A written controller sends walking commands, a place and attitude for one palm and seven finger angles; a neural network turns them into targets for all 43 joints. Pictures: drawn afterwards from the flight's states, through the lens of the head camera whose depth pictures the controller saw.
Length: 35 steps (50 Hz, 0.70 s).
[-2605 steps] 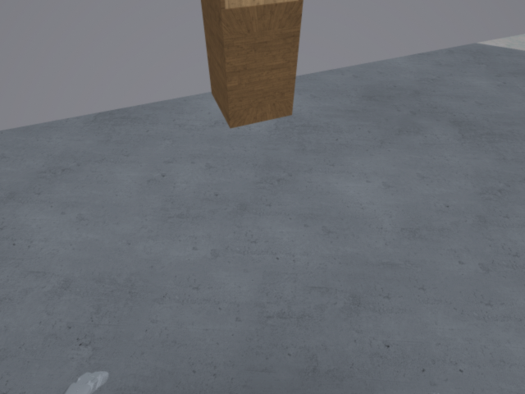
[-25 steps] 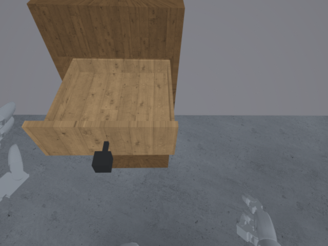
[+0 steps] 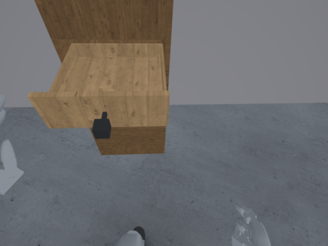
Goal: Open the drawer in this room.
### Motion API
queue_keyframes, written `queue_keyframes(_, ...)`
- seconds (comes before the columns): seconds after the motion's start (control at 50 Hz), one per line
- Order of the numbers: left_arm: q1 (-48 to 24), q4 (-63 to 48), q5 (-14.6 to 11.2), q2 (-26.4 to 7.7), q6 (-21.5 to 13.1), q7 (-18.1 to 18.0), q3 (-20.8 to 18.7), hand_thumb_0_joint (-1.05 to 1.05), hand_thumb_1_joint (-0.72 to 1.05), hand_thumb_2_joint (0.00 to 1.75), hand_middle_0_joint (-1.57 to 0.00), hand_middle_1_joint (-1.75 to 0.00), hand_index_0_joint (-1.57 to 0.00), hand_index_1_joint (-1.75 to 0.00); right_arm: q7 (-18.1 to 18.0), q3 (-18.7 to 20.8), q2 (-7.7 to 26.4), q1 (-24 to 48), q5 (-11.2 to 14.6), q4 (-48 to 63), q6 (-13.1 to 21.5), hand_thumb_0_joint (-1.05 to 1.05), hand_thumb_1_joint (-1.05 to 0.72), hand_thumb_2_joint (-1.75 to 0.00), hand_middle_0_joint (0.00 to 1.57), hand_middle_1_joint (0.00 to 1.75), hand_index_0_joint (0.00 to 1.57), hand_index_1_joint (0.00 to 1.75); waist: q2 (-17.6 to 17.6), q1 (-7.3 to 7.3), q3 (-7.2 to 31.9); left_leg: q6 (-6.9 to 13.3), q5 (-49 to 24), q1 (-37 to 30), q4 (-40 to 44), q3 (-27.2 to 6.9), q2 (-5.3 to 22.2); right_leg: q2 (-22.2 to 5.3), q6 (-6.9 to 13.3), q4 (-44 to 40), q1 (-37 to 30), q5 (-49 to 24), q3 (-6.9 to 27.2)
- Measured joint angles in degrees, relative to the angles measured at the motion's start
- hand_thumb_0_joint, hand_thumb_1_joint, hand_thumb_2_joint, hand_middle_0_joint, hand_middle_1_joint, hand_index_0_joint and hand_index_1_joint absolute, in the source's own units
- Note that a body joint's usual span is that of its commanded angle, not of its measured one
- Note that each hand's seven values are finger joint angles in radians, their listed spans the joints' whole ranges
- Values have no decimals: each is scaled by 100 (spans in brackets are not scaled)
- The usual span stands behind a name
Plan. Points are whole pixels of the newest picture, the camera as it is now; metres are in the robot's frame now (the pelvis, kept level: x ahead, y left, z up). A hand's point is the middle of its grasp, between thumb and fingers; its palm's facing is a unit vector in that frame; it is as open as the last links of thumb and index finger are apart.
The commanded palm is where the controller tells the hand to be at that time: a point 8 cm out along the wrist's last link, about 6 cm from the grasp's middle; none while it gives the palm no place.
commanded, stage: stop stepping back and stand still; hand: left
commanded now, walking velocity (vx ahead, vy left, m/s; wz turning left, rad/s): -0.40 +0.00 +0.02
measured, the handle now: (103, 123) +0.43 +0.21 +0.02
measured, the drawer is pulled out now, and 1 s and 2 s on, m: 0.30 0.30 0.30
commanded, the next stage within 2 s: let the arm hang, fingers relaxed in 0.82 s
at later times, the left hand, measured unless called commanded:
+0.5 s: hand out of the picture +0.09 +0.22 +0.20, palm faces +0.36 -0.78 -0.50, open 7.4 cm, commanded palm +0.04 +0.27 +0.21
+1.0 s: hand out of the picture +0.09 +0.23 +0.11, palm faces +0.24 -0.80 -0.55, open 7.4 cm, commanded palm none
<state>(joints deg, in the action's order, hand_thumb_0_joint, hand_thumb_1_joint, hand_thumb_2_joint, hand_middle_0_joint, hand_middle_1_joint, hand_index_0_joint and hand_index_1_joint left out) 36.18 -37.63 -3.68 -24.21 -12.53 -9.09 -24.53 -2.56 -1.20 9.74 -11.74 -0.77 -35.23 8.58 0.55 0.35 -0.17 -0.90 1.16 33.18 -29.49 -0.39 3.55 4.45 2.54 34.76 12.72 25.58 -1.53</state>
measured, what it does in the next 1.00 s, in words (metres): walks backwards: left foot, then left foot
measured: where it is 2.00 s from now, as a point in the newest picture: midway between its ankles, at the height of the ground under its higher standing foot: outside the picture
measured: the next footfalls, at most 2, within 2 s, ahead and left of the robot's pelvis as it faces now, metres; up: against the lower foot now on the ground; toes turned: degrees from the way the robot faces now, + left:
left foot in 0.24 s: -0.02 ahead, +0.08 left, +0.00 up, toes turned +3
left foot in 0.94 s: -0.08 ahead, +0.13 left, +0.00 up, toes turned +3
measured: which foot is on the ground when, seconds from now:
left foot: up 0.00-0.22, down 0.24-0.56, up 0.58-0.92, down 0.94-1.00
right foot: down 0.00-1.00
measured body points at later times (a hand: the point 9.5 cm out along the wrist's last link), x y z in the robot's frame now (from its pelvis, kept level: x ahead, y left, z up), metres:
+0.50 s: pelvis -0.09 -0.01 +0.02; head -0.09 -0.01 +0.47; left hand +0.06 +0.26 +0.23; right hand +0.08 -0.23 -0.05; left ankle -0.06 +0.08 -0.72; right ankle -0.11 -0.09 -0.71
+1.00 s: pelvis -0.12 -0.01 +0.01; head -0.11 -0.04 +0.46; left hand +0.07 +0.28 +0.15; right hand +0.03 -0.28 -0.10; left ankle -0.12 +0.13 -0.72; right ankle -0.11 -0.09 -0.72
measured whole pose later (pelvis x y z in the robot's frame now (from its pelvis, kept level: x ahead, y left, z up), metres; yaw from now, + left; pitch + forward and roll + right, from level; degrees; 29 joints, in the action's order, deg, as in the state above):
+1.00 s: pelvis -0.12 -0.01 +0.01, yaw +2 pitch +1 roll +1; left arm 25.9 -11.9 1.8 -22.5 -7.8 -4.0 -12.9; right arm -0.4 3.0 18.2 -13.0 -0.2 -41.1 4.9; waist 3.5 -0.3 1.6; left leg -1.1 15.4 16.8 -31.7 1.8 1.9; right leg -0.6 3.0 33.8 17.8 17.5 -6.3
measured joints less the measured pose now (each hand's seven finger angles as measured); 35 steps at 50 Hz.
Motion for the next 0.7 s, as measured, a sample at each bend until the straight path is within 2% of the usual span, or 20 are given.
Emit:
queue_keyframes(0.02, -66, 24, 35, 86, 19, 50, 147, 1, 89, 90, -21, -30, -21, -30, 16, 5, 47, 86, 4, -110, -40, 2, -90, -90, 20, 30, 20, 30, 81, 44, -81, -49, 616, 73, -330, -72, -14, 48, 82, -76, -10, -117, -25)
queue_keyframes(0.06, -158, 99, 107, 120, 2, 88, 372, 1, 89, 90, -21, -30, -21, -31, 22, -3, 82, 134, 30, -339, -141, 2, -90, -90, 20, 30, 20, 30, -5, 122, -86, -118, 1702, 220, -1502, -111, -287, -55, 115, -296, -49, -329, -15)
queue_keyframes(0.1, -107, 142, 197, 93, 16, 115, 361, 1, 89, 90, -21, -30, -21, -31, -2, -39, 56, 148, 43, -425, -264, 2, -90, -90, 20, 30, 20, 30, -241, 175, -9, -169, 2104, 126, -2223, 59, -513, -217, 57, -562, -56, -569, 83)
queue_keyframes(0.12, -69, 170, 228, 69, 35, 115, 309, 1, 89, 90, -21, -31, -21, -31, -33, -75, 47, 167, 53, -404, -315, 2, -90, -90, 20, 30, 20, 30, -340, 176, 17, -172, 2165, -46, -2222, 188, -562, -271, 35, -675, -49, -710, 125)
queue_keyframes(0.18, 42, 266, 228, 33, 115, 64, 191, 1, 89, 90, -21, -31, -21, -31, -113, -137, 98, 229, 89, -142, -382, 2, -90, -90, 20, 30, 20, 30, -436, 66, 98, -82, 1948, -786, -1356, 440, -633, -316, 51, -902, 21, -995, 162)
queue_keyframes(0.22, 69, 248, 186, 42, 207, 38, 220, 1, 89, 90, -21, -30, -21, -31, -121, -106, 224, 255, 113, 81, -346, 2, -90, -90, 20, 30, 20, 30, -295, -36, 147, 1, 1289, -1383, -418, 465, -577, -223, 46, -892, 107, -944, 98)
queue_keyframes(0.24, 49, 212, 164, 58, 247, 29, 278, 1, 89, 90, -21, -30, -21, -31, -124, -61, 311, 268, 134, 176, -315, 2, -90, -90, 20, 30, 20, 30, -142, -93, 152, 162, 1088, -1638, 19, 396, -500, -123, 38, -791, 181, -901, 11)
queue_keyframes(0.26, -26, 205, 158, 40, 280, 24, 339, 1, 89, 90, -21, -30, -21, -31, -130, 6, 326, 305, 153, 198, -294, 2, -90, -90, 20, 30, 20, 30, -134, -141, 115, 320, 1324, -1714, 186, 348, -526, -135, 23, -665, 252, -859, -44)
queue_keyframes(0.3, -111, 188, 156, -1, 320, 32, 402, 1, 89, 90, -21, -30, -21, -31, -97, 69, 291, 340, 187, 226, -283, 2, -90, -90, 20, 30, 20, 30, -301, -95, 10, 455, 1401, -1777, 248, 410, -633, -243, -54, -531, 288, -878, 16)
queue_keyframes(0.36, 56, 81, 153, -82, 336, 74, 308, 1, 89, 90, -21, -30, -21, -31, -34, 53, 226, 262, 103, 355, -210, 2, -90, -90, 20, 30, 20, 30, -416, -107, -6, 433, 1210, -1851, 369, 492, -684, -330, -158, -188, 391, -531, 37)
queue_keyframes(0.42, 172, 0, 148, -123, 301, 91, 229, 1, 89, 90, -21, -30, -21, -31, -1, 7, 162, 95, 63, 402, -128, 1, -90, -90, 20, 30, 20, 30, -364, -111, 34, 412, 1043, -1870, 482, 475, -662, -342, -244, 170, 463, -315, -19)
queue_keyframes(0.5, 245, 73, 145, -49, 246, 18, 165, 1, 89, 90, -21, -30, -21, -31, -16, -88, 97, -111, 72, 282, -174, 1, -90, -90, 20, 30, 20, 30, -219, -68, 167, 358, 965, -1742, 414, 468, -563, -394, -246, -205, 192, -262, -216)
queue_keyframes(0.54, 164, 261, 176, 60, 261, -1, 202, 1, 89, 90, -21, -30, -21, -31, -45, -89, 101, -173, 66, 195, -265, 1, -90, -90, 20, 30, 20, 30, -58, -63, 197, 306, 1189, -1583, 163, 426, -465, -332, -73, -488, 95, -539, -328)
queue_keyframes(0.56, 106, 364, 193, 112, 277, 1, 238, 1, 89, 90, -21, -30, -21, -31, -52, -72, 108, -206, 59, 147, -325, 1, -90, -90, 20, 30, 20, 30, 17, -72, 202, 271, 1549, -1464, -74, 375, -425, -286, 38, -547, 96, -687, -378)
queue_keyframes(0.6, -14, 506, 198, 197, 315, 13, 323, 1, 89, 90, -21, -30, -21, -31, -42, -27, 112, -271, 61, -3, -424, 1, -90, -90, 20, 30, 20, 30, -12, -18, 209, 193, 2025, -1111, -1021, 307, -435, -292, 229, -630, 124, -1054, -394)
queue_keyframes(0.64, -125, 621, 208, 350, 300, 23, 429, 1, 89, 90, -21, -30, -21, -31, -25, 6, 154, -321, 55, -190, -484, 1, -90, -90, 21, 30, 20, 30, -86, 29, 192, 134, 2093, -821, -2008, 236, -438, -316, 274, -699, 91, -1125, -356)
queue_keyframes(0.7, -128, 776, 245, 520, 212, 27, 556, 1, 89, 90, -21, -30, -21, -31, -52, 66, 240, -463, 47, -288, -520, 2, -90, -90, 21, 30, 20, 30, -162, -48, 271, 80, 1820, -666, -2436, 221, -325, -368, 264, -936, 17, -1198, -345)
